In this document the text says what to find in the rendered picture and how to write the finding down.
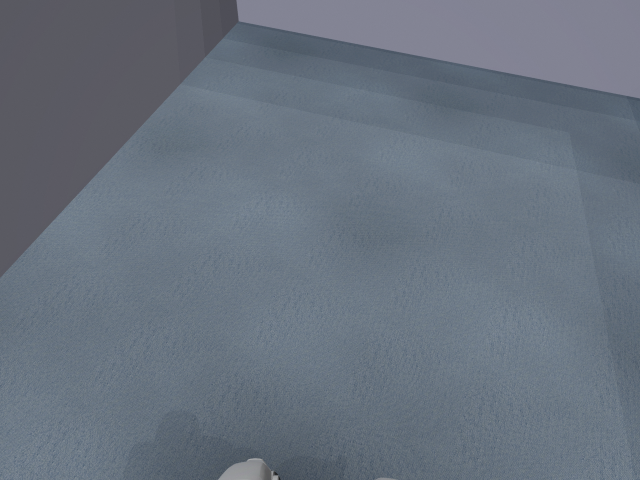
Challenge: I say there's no left robot shin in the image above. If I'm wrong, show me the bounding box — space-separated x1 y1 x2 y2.
247 458 270 469

